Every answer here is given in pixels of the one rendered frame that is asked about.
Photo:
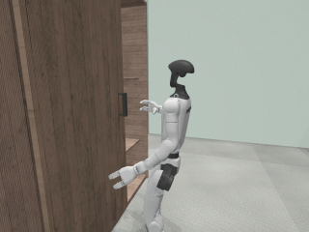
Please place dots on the left robot shin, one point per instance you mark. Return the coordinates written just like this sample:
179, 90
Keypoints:
154, 227

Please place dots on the handle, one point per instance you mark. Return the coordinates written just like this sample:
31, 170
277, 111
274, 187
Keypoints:
124, 103

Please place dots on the left robot forearm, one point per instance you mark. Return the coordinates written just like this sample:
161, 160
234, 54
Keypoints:
160, 154

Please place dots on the humanoid robot head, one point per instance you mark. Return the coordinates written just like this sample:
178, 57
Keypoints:
179, 68

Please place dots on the wardrobe door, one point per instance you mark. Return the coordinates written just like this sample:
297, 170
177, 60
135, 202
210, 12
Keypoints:
20, 199
71, 55

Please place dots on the robot left upper arm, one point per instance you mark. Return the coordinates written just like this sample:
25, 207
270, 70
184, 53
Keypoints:
171, 111

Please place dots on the robot right hand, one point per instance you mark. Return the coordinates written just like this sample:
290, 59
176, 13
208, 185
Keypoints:
152, 106

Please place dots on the right robot forearm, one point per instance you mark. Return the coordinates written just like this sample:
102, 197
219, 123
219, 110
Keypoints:
159, 109

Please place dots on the robot left hand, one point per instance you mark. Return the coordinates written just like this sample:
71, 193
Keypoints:
127, 174

